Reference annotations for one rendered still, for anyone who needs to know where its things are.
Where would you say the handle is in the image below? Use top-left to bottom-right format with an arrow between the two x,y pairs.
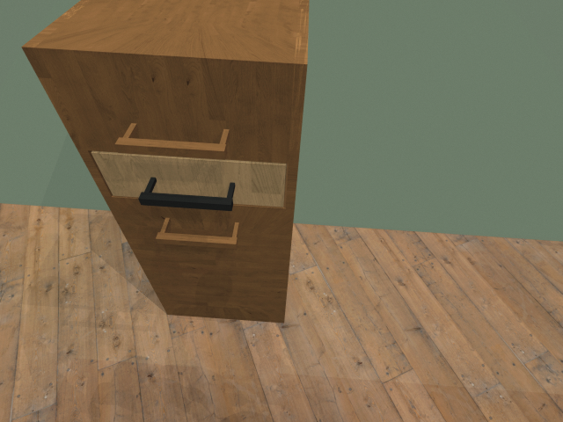
115,137 -> 227,160
156,232 -> 238,249
138,178 -> 235,211

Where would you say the drawer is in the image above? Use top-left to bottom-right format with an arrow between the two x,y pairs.
91,151 -> 287,207

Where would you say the cabinet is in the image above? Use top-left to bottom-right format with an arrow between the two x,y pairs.
22,0 -> 310,323

